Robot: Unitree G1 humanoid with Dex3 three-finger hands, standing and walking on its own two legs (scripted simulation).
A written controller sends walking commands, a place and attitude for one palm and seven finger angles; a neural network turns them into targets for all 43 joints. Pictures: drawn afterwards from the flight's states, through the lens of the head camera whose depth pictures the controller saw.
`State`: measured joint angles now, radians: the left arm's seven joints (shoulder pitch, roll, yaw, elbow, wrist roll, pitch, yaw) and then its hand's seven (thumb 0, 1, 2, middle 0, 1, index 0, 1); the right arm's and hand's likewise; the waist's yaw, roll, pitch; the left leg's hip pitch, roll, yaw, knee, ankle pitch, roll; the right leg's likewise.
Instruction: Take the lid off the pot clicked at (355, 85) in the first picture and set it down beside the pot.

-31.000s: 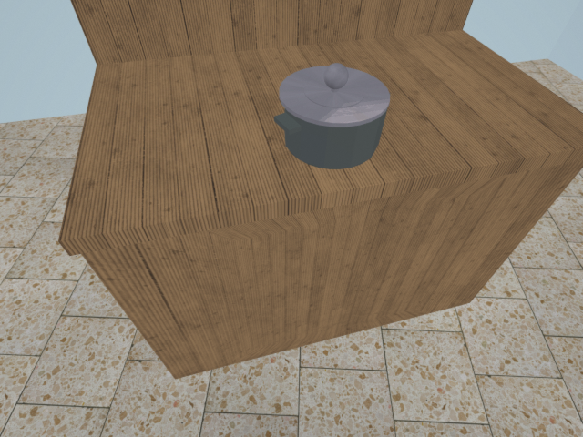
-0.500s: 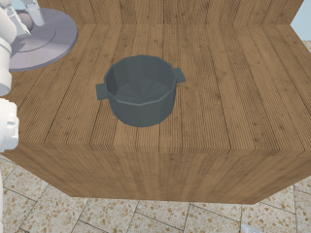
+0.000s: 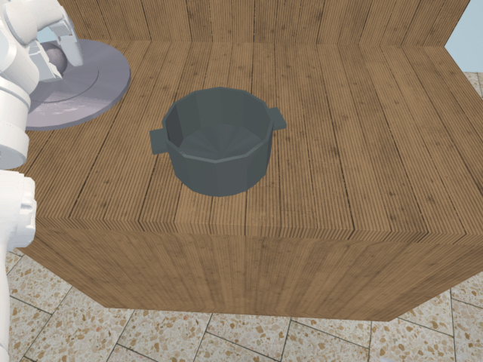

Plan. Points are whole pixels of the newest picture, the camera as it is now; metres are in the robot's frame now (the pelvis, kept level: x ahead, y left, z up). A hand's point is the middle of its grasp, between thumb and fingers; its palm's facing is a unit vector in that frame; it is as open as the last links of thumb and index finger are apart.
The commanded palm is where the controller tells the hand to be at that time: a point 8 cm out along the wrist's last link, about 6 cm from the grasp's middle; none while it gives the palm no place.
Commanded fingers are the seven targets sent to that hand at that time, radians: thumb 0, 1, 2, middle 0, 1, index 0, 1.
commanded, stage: lower the lid onto the table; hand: left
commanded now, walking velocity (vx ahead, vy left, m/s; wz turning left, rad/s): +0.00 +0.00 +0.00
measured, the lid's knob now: (49, 59) +0.50 +0.27 +0.24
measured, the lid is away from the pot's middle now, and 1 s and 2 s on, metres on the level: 0.24 0.23 0.22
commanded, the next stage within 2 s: none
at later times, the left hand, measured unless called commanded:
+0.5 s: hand (52, 84) +0.48 +0.27 +0.22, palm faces -0.33 -0.11 -0.94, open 6.8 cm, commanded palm +0.48 +0.26 +0.30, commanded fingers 0.00 0.63 1.05 -0.85 -0.98 -0.95 -1.03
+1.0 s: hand (76, 96) +0.48 +0.25 +0.19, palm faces -0.36 -0.09 -0.93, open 6.7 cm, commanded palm +0.48 +0.25 +0.26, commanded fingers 0.00 0.63 1.05 -0.85 -0.98 -0.95 -1.03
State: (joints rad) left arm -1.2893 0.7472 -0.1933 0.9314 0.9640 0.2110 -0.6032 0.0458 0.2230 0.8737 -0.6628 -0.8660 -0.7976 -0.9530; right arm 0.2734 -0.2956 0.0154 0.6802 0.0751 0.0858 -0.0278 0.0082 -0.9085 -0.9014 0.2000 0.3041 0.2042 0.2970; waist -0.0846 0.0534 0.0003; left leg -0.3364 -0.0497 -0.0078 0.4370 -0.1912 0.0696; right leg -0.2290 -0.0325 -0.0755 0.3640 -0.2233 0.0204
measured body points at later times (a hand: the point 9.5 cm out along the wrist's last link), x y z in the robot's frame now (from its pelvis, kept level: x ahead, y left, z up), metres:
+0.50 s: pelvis +0.00 +0.00 +0.00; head +0.05 +0.00 +0.45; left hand +0.49 +0.27 +0.27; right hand +0.05 -0.28 -0.12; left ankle +0.01 +0.07 -0.74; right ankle -0.03 -0.14 -0.74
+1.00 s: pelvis +0.00 +0.01 +0.00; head +0.06 +0.00 +0.44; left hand +0.50 +0.25 +0.24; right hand +0.07 -0.26 -0.13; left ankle +0.01 +0.07 -0.74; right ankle -0.03 -0.14 -0.74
